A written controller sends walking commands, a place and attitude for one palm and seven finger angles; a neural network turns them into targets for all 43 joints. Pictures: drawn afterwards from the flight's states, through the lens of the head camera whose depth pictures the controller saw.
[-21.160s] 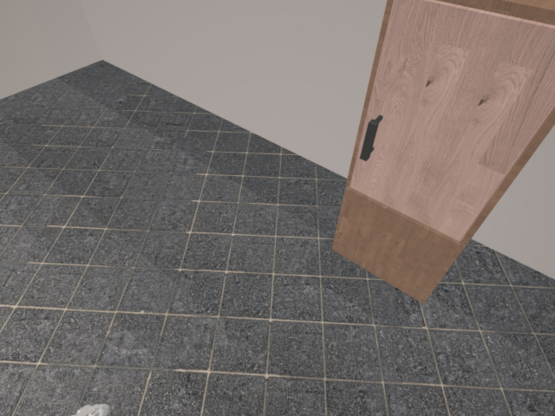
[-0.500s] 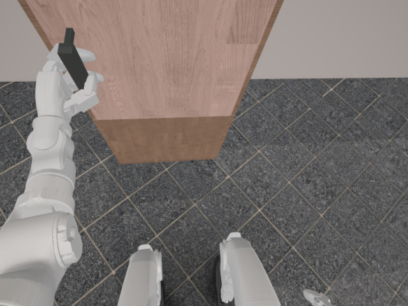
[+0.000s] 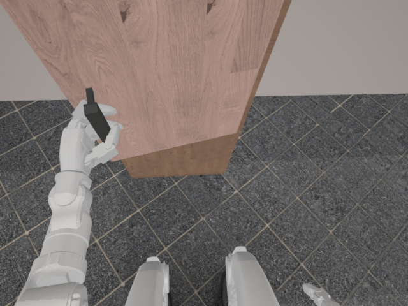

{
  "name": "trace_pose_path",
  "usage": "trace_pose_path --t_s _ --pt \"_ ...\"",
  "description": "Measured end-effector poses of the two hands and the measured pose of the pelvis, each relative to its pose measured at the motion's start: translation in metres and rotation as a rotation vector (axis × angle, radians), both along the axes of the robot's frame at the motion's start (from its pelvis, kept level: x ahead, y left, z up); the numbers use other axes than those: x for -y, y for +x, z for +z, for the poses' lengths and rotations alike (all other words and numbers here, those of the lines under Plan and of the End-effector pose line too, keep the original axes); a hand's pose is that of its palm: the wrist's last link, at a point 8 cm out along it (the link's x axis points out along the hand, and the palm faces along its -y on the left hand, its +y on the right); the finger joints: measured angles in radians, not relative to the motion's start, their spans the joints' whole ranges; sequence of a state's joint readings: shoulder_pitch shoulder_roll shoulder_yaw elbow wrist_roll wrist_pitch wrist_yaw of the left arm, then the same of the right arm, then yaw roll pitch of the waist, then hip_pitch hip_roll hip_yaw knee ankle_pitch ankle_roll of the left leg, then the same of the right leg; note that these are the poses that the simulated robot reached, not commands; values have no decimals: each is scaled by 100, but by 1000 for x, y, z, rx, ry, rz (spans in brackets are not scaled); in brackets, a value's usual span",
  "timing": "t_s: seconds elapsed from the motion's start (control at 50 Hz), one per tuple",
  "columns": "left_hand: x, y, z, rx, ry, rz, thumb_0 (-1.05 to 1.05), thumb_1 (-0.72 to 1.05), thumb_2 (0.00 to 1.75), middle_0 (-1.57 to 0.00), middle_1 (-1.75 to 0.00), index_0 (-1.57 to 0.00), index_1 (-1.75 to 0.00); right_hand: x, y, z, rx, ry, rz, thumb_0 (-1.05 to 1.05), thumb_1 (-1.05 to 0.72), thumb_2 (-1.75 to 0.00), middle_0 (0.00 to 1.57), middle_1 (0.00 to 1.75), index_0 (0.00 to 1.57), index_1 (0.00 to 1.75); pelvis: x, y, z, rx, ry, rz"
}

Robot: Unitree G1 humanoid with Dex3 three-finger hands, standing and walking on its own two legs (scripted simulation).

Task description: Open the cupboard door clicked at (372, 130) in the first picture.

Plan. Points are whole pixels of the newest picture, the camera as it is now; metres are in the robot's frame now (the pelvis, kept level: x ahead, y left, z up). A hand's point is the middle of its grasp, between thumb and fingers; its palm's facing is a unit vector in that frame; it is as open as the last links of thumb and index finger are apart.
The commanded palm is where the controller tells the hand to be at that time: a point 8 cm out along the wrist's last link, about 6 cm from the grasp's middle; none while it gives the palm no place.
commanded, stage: pull the door open along its arc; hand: left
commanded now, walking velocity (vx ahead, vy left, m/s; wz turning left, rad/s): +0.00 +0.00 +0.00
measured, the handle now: (100, 119) +0.47 +0.19 +0.02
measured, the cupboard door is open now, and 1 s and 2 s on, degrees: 12 41 47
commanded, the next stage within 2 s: open thumb and fingers to let go in 0.68 s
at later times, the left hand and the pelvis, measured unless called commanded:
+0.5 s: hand (151, 190) +0.32 +0.09 +0.02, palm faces +0.44 -0.90 +0.01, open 5.9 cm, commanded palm +0.25 +0.12 +0.01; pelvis +0.01 -0.03 +0.01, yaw +3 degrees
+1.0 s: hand (171, 208) +0.29 +0.05 +0.02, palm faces +0.40 -0.92 -0.03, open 6.4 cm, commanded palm +0.23 +0.09 +0.01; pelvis +0.00 -0.04 +0.00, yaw +5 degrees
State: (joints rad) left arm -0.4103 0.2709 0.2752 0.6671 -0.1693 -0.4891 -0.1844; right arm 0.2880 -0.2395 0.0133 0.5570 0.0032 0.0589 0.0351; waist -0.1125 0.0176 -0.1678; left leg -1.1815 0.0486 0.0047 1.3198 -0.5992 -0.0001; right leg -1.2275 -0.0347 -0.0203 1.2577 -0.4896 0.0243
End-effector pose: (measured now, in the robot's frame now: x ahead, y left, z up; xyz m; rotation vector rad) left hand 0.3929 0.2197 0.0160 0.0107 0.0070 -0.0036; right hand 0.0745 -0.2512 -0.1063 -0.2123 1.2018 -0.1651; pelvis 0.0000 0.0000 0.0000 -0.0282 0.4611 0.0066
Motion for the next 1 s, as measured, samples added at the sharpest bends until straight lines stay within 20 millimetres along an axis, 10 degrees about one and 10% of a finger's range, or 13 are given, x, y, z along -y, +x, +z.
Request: trace_pose_path --t_s 0.34,0.74,1.0 --pt "69 -89 0 13 -30 400 0 68 78 -36 -131 -35 -131 -27 114 8 267 76 220 0 -91 -90 20 30 20 29 17 7 2 48 25 28" --pt "131 -151 6 -61 -4 374 0 69 76 -32 -132 -37 -134 -14 127 15 347 73 256 1 -91 -90 20 30 20 29 36 15 6 66 33 55" --pt "126 -142 3 -53 9 417 0 55 75 -37 -131 -44 -132 -26 135 10 405 100 283 1 -91 -90 20 30 20 29 39 4 -1 74 36 64"
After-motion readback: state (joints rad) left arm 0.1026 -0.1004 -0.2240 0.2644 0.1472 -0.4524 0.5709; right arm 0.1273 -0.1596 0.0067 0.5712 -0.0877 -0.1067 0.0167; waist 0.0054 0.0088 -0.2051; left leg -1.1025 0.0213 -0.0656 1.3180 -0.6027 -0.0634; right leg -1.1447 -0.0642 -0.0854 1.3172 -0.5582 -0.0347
